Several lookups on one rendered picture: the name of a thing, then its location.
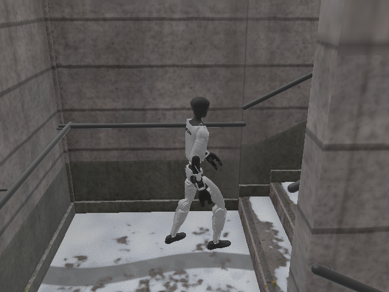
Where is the right robot upper arm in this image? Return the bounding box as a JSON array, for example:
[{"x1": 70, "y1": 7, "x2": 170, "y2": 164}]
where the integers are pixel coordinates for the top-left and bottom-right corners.
[{"x1": 189, "y1": 127, "x2": 209, "y2": 162}]

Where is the robot right forearm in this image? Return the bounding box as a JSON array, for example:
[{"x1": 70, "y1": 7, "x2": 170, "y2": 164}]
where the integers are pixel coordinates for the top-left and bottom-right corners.
[{"x1": 191, "y1": 156, "x2": 205, "y2": 191}]

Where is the robot right hand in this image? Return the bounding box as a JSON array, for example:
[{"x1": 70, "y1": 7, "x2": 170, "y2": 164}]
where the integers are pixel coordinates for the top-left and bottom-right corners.
[{"x1": 198, "y1": 189, "x2": 212, "y2": 207}]

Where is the robot left hand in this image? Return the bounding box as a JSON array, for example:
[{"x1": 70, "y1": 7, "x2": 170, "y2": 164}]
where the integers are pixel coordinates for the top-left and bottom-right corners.
[{"x1": 206, "y1": 153, "x2": 222, "y2": 170}]

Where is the humanoid robot head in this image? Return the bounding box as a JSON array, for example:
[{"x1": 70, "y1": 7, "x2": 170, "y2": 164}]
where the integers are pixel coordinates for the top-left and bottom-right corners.
[{"x1": 189, "y1": 97, "x2": 210, "y2": 126}]

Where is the robot left thigh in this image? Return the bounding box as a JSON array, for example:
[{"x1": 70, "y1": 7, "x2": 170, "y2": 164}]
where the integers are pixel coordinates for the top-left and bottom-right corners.
[{"x1": 179, "y1": 168, "x2": 197, "y2": 212}]

